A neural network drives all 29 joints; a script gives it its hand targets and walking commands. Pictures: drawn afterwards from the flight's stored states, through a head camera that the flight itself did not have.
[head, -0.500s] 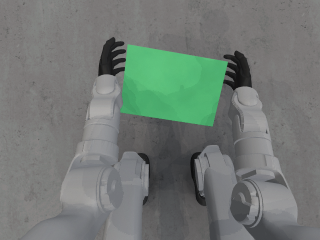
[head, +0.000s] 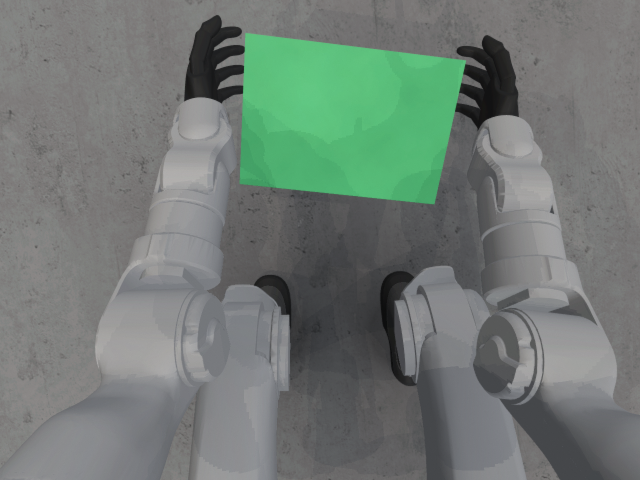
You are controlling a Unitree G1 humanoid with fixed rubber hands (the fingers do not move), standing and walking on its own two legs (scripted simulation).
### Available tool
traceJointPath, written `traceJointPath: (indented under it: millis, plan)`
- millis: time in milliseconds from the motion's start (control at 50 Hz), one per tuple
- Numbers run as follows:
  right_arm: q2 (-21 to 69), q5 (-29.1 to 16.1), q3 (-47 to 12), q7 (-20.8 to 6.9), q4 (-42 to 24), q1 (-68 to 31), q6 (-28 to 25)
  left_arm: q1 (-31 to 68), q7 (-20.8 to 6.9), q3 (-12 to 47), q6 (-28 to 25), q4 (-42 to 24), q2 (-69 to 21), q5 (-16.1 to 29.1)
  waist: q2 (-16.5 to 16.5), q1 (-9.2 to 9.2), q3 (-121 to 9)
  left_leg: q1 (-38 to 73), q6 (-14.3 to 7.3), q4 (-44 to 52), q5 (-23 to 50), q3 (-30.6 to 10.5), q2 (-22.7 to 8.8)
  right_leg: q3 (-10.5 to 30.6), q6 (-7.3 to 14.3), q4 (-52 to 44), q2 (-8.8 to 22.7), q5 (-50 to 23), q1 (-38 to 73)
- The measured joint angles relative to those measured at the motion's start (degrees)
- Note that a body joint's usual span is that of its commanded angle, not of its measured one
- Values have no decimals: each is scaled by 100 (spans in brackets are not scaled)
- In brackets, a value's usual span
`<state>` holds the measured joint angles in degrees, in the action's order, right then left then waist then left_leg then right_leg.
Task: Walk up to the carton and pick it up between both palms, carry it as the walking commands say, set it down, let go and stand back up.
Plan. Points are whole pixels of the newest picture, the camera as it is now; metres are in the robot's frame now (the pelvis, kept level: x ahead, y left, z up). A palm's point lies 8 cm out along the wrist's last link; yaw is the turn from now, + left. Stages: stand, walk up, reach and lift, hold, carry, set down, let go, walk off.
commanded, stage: set down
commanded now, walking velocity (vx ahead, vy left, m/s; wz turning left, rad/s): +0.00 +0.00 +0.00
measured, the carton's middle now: (340, 119) +0.51 -0.04 -0.27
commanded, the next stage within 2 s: none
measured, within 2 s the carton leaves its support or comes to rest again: rests again in 1.94 s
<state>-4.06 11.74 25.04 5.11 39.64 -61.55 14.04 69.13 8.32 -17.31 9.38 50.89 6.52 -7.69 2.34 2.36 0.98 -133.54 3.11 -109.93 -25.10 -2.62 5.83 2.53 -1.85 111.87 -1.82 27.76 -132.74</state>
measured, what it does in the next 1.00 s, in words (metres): stands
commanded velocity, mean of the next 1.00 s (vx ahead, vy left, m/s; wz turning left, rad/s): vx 0.00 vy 0.00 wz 0.00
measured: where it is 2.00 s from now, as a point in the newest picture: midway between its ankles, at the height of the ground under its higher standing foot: (337, 348)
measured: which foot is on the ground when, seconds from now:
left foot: down 0.00-1.00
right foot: down 0.00-1.00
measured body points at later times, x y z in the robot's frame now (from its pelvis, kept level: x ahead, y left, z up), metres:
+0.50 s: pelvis +0.00 +0.00 -0.02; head +0.34 -0.02 +0.26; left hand +0.54 +0.10 -0.19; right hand +0.50 -0.21 -0.19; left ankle +0.13 +0.12 -0.39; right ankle +0.12 -0.13 -0.39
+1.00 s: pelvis +0.00 +0.00 -0.02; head +0.35 -0.03 +0.25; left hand +0.55 +0.10 -0.20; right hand +0.51 -0.22 -0.19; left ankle +0.13 +0.12 -0.39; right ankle +0.12 -0.13 -0.39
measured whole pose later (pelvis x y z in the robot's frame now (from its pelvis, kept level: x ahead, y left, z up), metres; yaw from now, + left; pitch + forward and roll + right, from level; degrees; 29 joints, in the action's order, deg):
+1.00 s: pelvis +0.00 +0.00 -0.02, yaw -1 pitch +47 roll +0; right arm -8.8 8.7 24.5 1.7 49.2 -68.9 8.1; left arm 75.0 5.1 -16.8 5.9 59.8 10.8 -4.7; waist 2.3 2.9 5.2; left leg -135.3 3.2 -115.3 -26.7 -2.7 5.2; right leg 2.4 -2.4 116.7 -3.0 28.6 -134.7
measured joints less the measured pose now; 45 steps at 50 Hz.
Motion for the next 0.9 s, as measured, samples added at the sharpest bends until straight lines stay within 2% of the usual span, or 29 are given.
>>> traceJointPath:
  millis: [140, 340, 600, 900]
  plan:
    - [-316, -113, -2, -86, 323, -405, -128, 213, 3, 105, -84, 163, 46, 83, -18, 37, 237, -150, 0, -222, -23, -7, -3, -9, -40, 181, -24, 15, -123]
    - [-361, -304, -54, -188, 550, -465, -187, 142, 35, 323, -89, 252, 194, 294, -35, 46, 282, -179, 0, -475, -91, -7, -32, -16, -52, 417, -77, 53, -167]
    - [-406, -304, -54, -268, 739, -582, -301, 392, -182, 249, -115, 615, 356, 295, -26, 53, 343, -180, 2, -529, -110, -7, -46, -17, -52, 476, -99, 53, -187]
    - [-464, -304, -53, -341, 896, -714, -512, 544, -298, 60, -272, 798, 411, 295, -2, 53, 417, -179, 6, -532, -147, -7, -63, -16, -52, 479, -115, 75, -200]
